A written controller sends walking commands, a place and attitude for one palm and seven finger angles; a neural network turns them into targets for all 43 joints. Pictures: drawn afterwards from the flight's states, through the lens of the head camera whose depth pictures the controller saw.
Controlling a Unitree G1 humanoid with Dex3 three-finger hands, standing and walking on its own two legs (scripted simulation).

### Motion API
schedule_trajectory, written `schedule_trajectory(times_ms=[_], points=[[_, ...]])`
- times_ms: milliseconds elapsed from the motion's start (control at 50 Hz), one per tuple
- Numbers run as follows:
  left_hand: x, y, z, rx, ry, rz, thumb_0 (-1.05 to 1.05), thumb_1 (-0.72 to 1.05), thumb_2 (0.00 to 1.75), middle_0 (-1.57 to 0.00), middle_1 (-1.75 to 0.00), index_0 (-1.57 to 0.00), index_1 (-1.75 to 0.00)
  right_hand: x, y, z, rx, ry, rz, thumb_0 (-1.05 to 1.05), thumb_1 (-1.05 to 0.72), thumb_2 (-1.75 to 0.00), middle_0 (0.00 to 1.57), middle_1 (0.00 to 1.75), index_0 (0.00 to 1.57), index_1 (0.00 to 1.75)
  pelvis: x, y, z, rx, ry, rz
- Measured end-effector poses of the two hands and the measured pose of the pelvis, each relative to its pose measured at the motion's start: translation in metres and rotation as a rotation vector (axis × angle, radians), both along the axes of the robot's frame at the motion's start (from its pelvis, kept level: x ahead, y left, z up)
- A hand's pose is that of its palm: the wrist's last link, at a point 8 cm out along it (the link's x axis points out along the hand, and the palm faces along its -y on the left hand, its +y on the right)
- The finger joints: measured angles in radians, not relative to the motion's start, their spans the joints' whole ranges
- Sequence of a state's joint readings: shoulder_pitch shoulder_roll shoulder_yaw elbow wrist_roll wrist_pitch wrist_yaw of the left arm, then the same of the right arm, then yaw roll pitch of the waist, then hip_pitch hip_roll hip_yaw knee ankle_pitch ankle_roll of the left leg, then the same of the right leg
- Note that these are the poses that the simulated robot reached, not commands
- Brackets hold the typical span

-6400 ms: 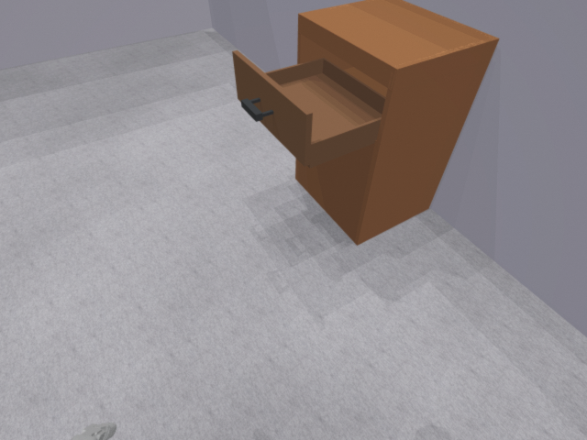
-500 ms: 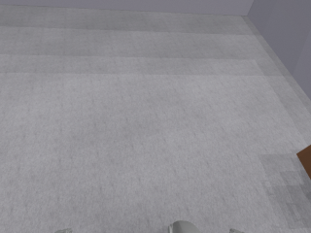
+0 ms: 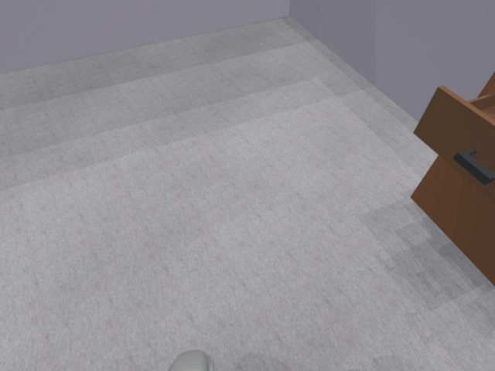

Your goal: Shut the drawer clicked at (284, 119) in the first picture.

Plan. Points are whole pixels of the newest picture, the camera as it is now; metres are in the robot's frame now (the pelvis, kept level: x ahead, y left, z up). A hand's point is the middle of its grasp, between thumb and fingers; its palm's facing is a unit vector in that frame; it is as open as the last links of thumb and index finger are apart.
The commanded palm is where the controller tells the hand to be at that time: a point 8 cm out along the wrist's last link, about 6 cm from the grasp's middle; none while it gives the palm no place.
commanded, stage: walk to a spot facing it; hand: left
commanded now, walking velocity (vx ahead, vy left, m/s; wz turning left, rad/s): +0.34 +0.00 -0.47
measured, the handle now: (479, 164) +0.66 -0.59 -0.13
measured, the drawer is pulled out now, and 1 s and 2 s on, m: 0.29 0.29 0.29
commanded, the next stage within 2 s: turn to face it in 0.54 s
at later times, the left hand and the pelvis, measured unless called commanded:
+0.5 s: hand (159, 283) +0.31 +0.22 -0.16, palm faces -0.27 -0.94 -0.20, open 7.4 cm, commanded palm none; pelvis +0.16 +0.04 +0.00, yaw -18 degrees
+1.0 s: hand (227, 230) +0.44 +0.08 -0.16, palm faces -0.54 -0.81 -0.23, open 7.4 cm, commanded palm none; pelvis +0.25 -0.02 -0.01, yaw -35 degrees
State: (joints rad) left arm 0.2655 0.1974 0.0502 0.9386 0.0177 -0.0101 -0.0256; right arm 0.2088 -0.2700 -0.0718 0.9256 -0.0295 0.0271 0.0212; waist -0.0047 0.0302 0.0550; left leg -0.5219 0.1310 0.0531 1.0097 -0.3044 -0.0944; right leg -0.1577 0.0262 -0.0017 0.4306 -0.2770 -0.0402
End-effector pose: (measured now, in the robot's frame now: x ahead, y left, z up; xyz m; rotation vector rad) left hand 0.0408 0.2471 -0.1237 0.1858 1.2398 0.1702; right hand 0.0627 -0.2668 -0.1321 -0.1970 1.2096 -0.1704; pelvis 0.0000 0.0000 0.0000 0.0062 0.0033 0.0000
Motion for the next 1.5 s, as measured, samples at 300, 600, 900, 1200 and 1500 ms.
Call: schedule_trajectory(times_ms=[300,600,900,1200,1500], points=[[0.080,0.054,-0.035,-0.036,0.180,-0.078,0.01,0.91,0.90,-0.21,-0.30,-0.20,-0.30,0.116,0.062,0.015,-0.031,-0.198,-0.065,0.00,-0.91,-0.90,0.20,0.30,0.20,0.30,0.100,0.048,-0.013,-0.023,-0.014,-0.188],[0.360,-0.040,-0.007,-0.037,-0.100,-0.459,0.01,0.92,0.90,-0.20,-0.30,-0.19,-0.30,0.000,0.075,-0.006,0.046,0.214,-0.489,0.00,-0.92,-0.90,0.20,0.30,0.20,0.30,0.191,0.021,-0.007,-0.007,-0.001,-0.391],[0.421,-0.131,-0.003,-0.024,-0.116,-0.624,0.00,0.91,0.90,-0.21,-0.30,-0.20,-0.30,0.094,0.002,-0.019,0.035,0.010,-0.584,0.01,-0.91,-0.90,0.20,0.30,0.20,0.30,0.237,-0.024,-0.010,0.009,-0.011,-0.545],[0.446,-0.072,-0.026,-0.018,0.005,-0.661,0.01,0.91,0.90,-0.21,-0.30,-0.20,-0.30,0.145,0.020,0.017,-0.084,-0.136,-0.647,0.00,-0.91,-0.90,0.20,0.30,0.20,0.30,0.275,0.011,-0.010,-0.012,0.003,-0.732],[0.472,-0.126,-0.016,0.022,0.069,-0.893,0.01,0.91,0.90,-0.20,-0.30,-0.19,-0.30,0.042,0.088,0.000,0.015,0.039,-0.947,0.01,-0.91,-0.90,0.21,0.30,0.20,0.30,0.272,0.004,-0.004,-0.023,0.015,-0.931]])
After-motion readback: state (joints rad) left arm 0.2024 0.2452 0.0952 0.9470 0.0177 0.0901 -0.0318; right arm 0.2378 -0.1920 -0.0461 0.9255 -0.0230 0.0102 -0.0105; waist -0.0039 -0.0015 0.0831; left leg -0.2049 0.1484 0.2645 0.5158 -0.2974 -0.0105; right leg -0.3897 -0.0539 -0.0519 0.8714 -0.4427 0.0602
